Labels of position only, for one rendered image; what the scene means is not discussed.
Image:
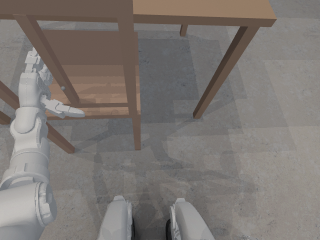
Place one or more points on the chair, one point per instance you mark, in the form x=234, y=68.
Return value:
x=99, y=69

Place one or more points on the robot right shin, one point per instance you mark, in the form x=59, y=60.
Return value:
x=176, y=234

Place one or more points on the left robot forearm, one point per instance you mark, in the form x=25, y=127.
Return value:
x=31, y=153

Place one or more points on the robot left hand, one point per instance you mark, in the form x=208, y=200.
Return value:
x=34, y=82

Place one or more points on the robot left shin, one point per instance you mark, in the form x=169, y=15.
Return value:
x=129, y=229

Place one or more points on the robot left upper arm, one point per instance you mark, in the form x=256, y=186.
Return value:
x=26, y=210

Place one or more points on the table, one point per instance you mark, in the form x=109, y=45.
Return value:
x=249, y=15

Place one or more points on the robot shin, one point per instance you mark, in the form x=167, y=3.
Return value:
x=176, y=234
x=129, y=229

